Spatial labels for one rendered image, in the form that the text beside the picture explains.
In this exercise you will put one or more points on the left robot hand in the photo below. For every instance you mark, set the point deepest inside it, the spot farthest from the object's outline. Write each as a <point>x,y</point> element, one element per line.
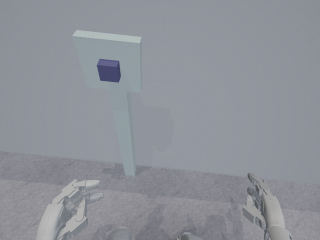
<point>56,215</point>

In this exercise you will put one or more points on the robot left thigh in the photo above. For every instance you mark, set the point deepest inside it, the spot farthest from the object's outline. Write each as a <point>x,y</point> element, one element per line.
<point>121,234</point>

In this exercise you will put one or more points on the right robot forearm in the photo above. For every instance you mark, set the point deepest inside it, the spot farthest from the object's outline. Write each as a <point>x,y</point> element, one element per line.
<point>277,233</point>

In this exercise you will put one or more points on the panel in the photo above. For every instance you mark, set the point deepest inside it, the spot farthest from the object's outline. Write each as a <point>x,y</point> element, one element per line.
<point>92,46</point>

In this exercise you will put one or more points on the button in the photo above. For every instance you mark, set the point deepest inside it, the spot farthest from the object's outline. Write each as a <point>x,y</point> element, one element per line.
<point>109,70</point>

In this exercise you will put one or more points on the right robot hand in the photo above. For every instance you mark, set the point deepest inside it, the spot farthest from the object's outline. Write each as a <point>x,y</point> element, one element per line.
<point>267,211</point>

